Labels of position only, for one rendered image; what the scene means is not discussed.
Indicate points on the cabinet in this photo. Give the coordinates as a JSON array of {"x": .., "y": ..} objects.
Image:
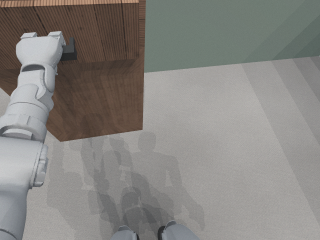
[{"x": 94, "y": 99}]

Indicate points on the robot right shin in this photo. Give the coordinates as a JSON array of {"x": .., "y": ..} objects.
[{"x": 172, "y": 222}]

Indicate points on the left robot thigh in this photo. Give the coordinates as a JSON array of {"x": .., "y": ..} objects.
[{"x": 124, "y": 235}]

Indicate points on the robot left forearm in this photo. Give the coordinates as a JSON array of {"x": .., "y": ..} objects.
[{"x": 30, "y": 103}]

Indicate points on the handle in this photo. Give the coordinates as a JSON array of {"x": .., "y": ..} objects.
[{"x": 69, "y": 52}]

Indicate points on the left robot upper arm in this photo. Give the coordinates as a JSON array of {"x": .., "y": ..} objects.
[{"x": 23, "y": 165}]

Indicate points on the drawer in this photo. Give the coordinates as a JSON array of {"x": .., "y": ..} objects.
[{"x": 103, "y": 30}]

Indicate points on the left robot hand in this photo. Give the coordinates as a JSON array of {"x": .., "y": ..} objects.
[{"x": 46, "y": 49}]

